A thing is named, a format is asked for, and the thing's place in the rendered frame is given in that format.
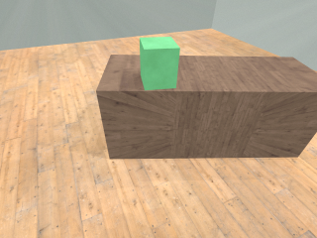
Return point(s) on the carton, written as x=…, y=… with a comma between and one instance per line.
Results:
x=159, y=59

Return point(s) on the pedestal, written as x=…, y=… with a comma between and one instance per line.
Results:
x=223, y=107

